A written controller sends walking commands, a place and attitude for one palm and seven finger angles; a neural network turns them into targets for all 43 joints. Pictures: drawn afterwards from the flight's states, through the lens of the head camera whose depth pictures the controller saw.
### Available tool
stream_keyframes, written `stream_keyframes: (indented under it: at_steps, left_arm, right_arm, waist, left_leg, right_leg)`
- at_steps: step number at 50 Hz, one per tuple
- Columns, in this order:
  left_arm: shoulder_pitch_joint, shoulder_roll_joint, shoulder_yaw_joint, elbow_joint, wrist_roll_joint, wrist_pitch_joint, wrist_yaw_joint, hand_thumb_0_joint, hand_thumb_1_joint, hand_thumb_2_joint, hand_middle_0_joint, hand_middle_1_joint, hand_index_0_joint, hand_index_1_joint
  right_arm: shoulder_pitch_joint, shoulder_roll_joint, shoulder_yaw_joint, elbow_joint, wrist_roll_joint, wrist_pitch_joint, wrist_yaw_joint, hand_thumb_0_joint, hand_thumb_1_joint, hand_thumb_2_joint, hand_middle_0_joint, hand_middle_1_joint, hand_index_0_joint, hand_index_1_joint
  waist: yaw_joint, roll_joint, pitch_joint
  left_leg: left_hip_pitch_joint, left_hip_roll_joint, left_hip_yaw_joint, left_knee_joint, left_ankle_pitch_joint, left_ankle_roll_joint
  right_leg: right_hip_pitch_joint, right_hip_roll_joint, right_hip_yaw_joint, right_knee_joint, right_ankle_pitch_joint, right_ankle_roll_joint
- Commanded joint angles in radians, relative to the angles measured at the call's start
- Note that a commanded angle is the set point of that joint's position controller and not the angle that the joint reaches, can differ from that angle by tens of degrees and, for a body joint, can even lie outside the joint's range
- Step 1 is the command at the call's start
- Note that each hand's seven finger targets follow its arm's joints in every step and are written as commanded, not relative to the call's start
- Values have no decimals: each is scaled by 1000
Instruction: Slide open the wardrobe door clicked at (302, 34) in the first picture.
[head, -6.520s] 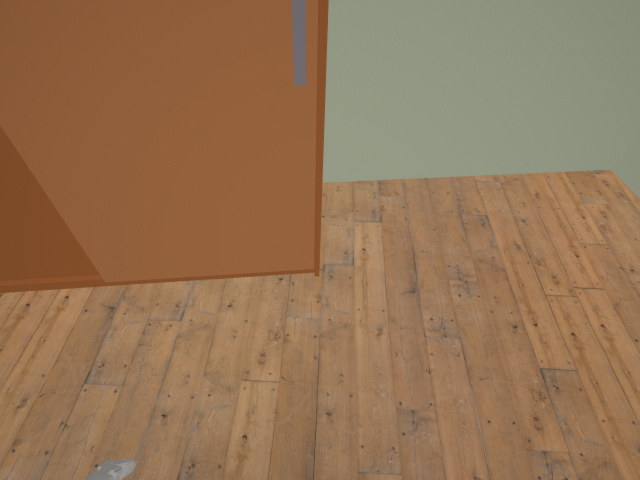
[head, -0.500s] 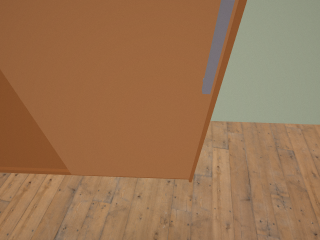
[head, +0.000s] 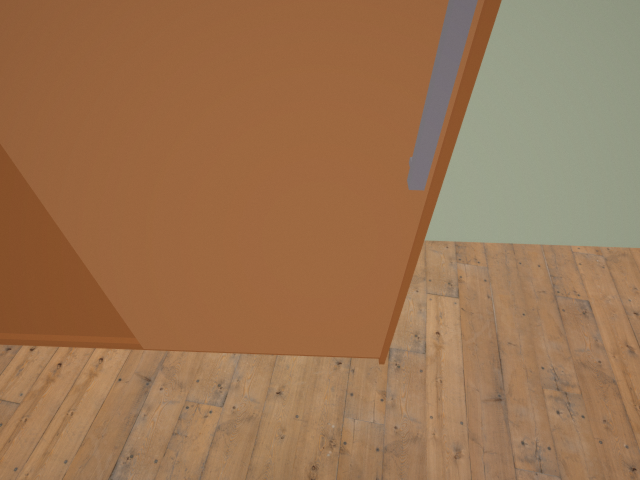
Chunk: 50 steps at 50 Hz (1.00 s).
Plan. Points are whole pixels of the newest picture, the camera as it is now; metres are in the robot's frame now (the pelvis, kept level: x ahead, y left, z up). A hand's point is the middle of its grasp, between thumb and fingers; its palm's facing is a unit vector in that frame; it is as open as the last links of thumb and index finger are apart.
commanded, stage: look again from close up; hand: right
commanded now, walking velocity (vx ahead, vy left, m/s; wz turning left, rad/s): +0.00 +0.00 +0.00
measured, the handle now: (432, 100) +0.59 -0.13 +0.20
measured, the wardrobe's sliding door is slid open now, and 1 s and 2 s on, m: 0.00 0.00 0.00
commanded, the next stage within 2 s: shuffle to correct the standing spot in 0.50 s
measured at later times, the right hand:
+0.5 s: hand out of the picture -0.01 -0.15 -0.18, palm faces +0.07 +0.99 -0.14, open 7.4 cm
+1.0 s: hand out of the picture +0.00 -0.16 -0.19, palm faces +0.10 +0.99 -0.11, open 7.4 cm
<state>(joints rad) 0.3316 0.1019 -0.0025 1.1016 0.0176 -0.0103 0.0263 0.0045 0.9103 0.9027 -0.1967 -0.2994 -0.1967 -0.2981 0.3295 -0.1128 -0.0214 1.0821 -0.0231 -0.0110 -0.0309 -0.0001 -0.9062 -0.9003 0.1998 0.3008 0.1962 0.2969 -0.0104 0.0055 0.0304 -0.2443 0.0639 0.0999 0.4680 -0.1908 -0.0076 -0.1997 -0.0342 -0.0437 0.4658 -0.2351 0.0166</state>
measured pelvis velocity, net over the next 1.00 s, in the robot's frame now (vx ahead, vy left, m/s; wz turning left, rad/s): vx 0.06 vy -0.01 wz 0.01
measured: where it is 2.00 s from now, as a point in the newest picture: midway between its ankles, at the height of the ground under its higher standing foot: outside the picture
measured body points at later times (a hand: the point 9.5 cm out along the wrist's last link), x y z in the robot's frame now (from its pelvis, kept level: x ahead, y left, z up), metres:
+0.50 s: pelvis +0.01 +0.00 +0.00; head +0.01 +0.00 +0.45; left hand -0.01 +0.20 -0.16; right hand -0.01 -0.20 -0.16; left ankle +0.04 +0.12 -0.74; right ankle +0.01 -0.13 -0.74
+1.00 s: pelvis +0.06 -0.01 -0.01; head +0.07 -0.04 +0.44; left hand +0.02 +0.20 -0.16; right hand +0.00 -0.21 -0.18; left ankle +0.04 +0.12 -0.74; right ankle +0.01 -0.13 -0.74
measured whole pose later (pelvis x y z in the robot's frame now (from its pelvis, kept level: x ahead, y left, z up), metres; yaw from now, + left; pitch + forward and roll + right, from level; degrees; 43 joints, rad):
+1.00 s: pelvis +0.06 -0.01 -0.01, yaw +0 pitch +0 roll +0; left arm 0.40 0.09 0.01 1.10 0.03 -0.03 0.02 0.00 0.91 0.90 -0.20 -0.30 -0.20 -0.30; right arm 0.43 -0.12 -0.05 1.10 -0.03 -0.02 -0.01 0.00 -0.91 -0.90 0.20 0.30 0.20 0.30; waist -0.02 0.05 0.00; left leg -0.25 0.07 0.09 0.62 -0.37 0.00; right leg -0.19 -0.03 -0.05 0.61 -0.41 0.01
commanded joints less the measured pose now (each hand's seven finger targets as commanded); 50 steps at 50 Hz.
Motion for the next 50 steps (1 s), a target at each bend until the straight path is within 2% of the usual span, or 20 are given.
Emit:
stream_keyframes:
  at_steps: [1,5,11,18,20,28,29,31,32,34,36,37,40,43,45,46,47,48,49,50]
  left_arm:
    - [79,77,20,-26,-3,-14,3,0,900,900,-200,-300,-200,-300]
    - [78,76,18,-22,-2,-13,3,0,900,900,-200,-300,-200,-300]
    - [77,75,17,-20,-1,-10,2,0,900,900,-200,-300,-200,-300]
    - [74,76,18,-21,-1,-13,4,0,900,900,-200,-300,-200,-300]
    - [77,76,19,-19,-2,-14,4,0,900,900,-200,-300,-200,-300]
    - [77,76,17,-15,-2,-14,5,0,900,900,-200,-300,-200,-300]
    - [75,77,19,-16,-2,-14,5,0,900,900,-200,-300,-200,-300]
    - [83,71,17,-13,1,-13,5,0,900,900,-200,-300,-200,-300]
    - [93,74,20,-11,3,-11,4,0,900,900,-200,-300,-200,-300]
    - [104,81,23,-10,6,-5,1,0,900,900,-200,-300,-200,-300]
    - [98,82,27,-19,10,-2,-2,0,900,900,-200,-300,-200,-300]
    - [95,80,28,-25,10,-2,-2,0,900,900,-200,-300,-200,-300]
    - [101,63,28,-38,10,-5,-5,0,900,900,-200,-300,-200,-300]
    - [103,45,26,-48,9,-15,-9,0,900,900,-200,-300,-200,-300]
    - [107,40,24,-54,8,-23,-12,0,900,900,-200,-300,-200,-300]
    - [121,39,24,-48,7,-28,-13,0,900,900,-200,-300,-200,-300]
    - [150,45,24,-35,5,-34,-13,0,900,900,-200,-300,-200,-300]
    - [196,69,28,-13,5,-41,-9,0,900,900,-200,-300,-200,-300]
    - [261,116,39,18,6,-45,-1,0,900,900,-200,-300,-200,-300]
    - [315,139,41,39,12,-46,13,0,900,900,-200,-300,-200,-300]
  right_arm:
    - [78,-82,-13,-23,4,-10,-7,0,-900,-900,200,300,200,300]
    - [76,-80,-13,-22,4,-9,-7,0,-900,-900,200,300,200,300]
    - [79,-85,-12,-23,4,-9,-6,0,-900,-900,200,300,200,300]
    - [84,-79,-13,-19,5,-10,-5,0,-900,-900,200,300,200,300]
    - [83,-79,-12,-19,4,-11,-6,0,-900,-900,200,300,200,300]
    - [82,-77,-11,-13,5,-10,-5,0,-900,-900,200,300,200,300]
    - [86,-76,-10,-12,4,-10,-6,0,-900,-900,200,300,200,300]
    - [92,-76,-11,-8,3,-11,-4,0,-900,-900,200,300,200,300]
    - [94,-78,-14,-7,1,-9,-3,0,-900,-900,200,300,200,300]
    - [97,-82,-19,-13,-4,-4,0,0,-900,-900,200,300,200,300]
    - [111,-82,-25,-19,-7,-1,5,0,-900,-900,200,300,200,300]
    - [119,-82,-27,-20,-7,-2,8,0,-900,-900,200,300,200,300]
    - [144,-93,-35,-17,-5,-5,10,0,-900,-900,200,300,200,300]
    - [176,-112,-47,-13,-2,-14,11,0,-900,-900,200,300,200,300]
    - [180,-117,-53,-10,-2,-19,9,0,-900,-900,200,300,200,300]
    - [166,-112,-53,-14,-2,-21,9,0,-900,-900,200,300,200,300]
    - [140,-103,-51,-20,-2,-22,12,0,-900,-900,200,300,200,300]
    - [120,-82,-46,-25,-3,-23,17,0,-900,-900,200,300,200,300]
    - [87,-49,-38,-44,-5,-24,20,0,-900,-900,200,300,200,300]
    - [22,-30,-28,-69,-9,-28,20,0,-900,-900,200,300,200,300]
  waist:
    - [1,17,56]
    - [1,-3,68]
    - [1,9,76]
    - [0,4,64]
    - [0,-15,53]
    - [-1,7,63]
    - [-3,-6,63]
    - [-2,7,60]
    - [0,22,54]
    - [-1,2,68]
    - [-8,-2,108]
    - [-12,-2,125]
    - [-16,50,147]
    - [-19,106,122]
    - [-8,109,112]
    - [5,86,111]
    - [22,20,114]
    - [38,-91,101]
    - [63,-257,108]
    - [89,-319,148]
  left_leg:
    - [35,58,-86,-111,-52,30]
    - [29,57,-84,-113,-55,32]
    - [18,58,-88,-125,-90,32]
    - [25,57,-83,-120,-71,33]
    - [38,55,-80,-113,-46,32]
    - [36,55,-79,-114,-58,32]
    - [36,53,-77,-113,-44,32]
    - [37,53,-80,-119,-104,32]
    - [32,52,-82,-114,-168,35]
    - [7,45,-79,-98,-274,41]
    - [-24,43,-89,-96,-350,46]
    - [-32,46,-103,-101,-366,53]
    - [-30,75,-149,-125,-415,78]
    - [-2,121,-201,-156,-437,110]
    - [0,144,-207,-149,-401,128]
    - [-31,134,-179,-120,-371,126]
    - [-71,97,-121,-53,-317,109]
    - [-120,39,-43,61,-238,81]
    - [-225,-31,48,239,-204,48]
    - [-381,-59,67,384,-311,36]
  right_leg:
    - [-102,-52,54,-115,0,-25]
    - [-102,-52,55,-117,4,-25]
    - [-104,-46,51,-111,-15,-23]
    - [-95,-49,53,-111,0,-24]
    - [-92,-55,58,-115,13,-25]
    - [-97,-54,58,-119,0,-26]
    - [-90,-57,57,-118,12,-26]
    - [-93,-50,51,-120,-48,-26]
    - [-95,-45,47,-116,-102,-28]
    - [-111,-49,55,-124,-213,-37]
    - [-154,-49,66,-126,-300,-48]
    - [-168,-44,62,-109,-302,-52]
    - [-198,-16,26,-32,-269,-52]
    - [-206,9,-28,83,-186,-49]
    - [-187,4,-44,112,-155,-50]
    - [-142,-2,-41,80,-139,-50]
    - [-81,-12,-16,20,-108,-54]
    - [0,-65,61,-45,-37,-74]
    - [84,-177,210,-123,39,-126]
    - [169,-268,341,-178,224,-197]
